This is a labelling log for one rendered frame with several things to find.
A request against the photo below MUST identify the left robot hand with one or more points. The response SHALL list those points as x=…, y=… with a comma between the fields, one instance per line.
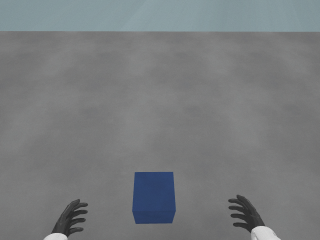
x=65, y=221

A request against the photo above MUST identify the carton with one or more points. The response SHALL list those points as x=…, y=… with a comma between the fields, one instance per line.
x=153, y=198

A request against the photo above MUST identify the right robot hand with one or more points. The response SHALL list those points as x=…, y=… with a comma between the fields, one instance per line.
x=250, y=216

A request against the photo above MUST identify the right robot forearm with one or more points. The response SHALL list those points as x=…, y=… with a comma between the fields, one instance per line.
x=263, y=233

